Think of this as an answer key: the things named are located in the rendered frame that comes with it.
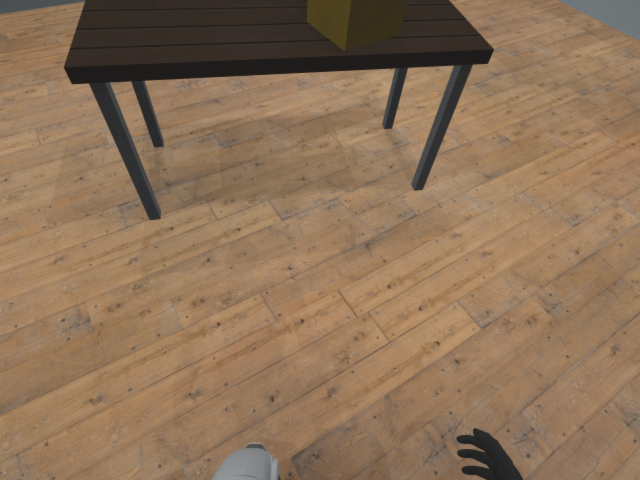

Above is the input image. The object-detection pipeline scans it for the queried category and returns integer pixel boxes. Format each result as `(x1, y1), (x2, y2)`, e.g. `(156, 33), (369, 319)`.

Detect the carton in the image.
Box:
(307, 0), (407, 51)

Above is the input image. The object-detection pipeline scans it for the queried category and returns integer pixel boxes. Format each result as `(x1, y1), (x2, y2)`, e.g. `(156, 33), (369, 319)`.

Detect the robot right hand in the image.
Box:
(456, 428), (523, 480)

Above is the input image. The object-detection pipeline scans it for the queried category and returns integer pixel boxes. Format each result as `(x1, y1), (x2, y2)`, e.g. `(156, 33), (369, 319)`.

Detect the table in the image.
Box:
(64, 0), (494, 220)

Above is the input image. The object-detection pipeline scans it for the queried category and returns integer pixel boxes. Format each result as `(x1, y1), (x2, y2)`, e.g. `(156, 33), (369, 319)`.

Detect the robot left shin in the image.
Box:
(246, 443), (267, 451)

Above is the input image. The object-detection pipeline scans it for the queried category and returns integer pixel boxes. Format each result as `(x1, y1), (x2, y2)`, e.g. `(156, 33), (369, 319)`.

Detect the left robot thigh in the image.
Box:
(211, 448), (279, 480)

